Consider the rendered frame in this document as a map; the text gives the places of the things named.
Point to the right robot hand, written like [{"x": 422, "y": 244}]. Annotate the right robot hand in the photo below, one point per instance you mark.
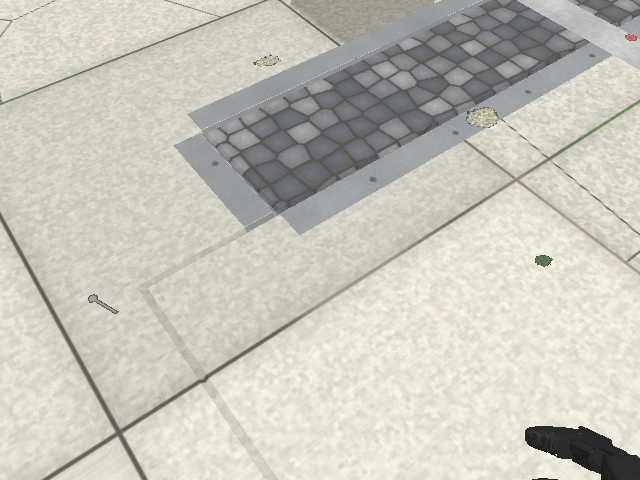
[{"x": 587, "y": 448}]

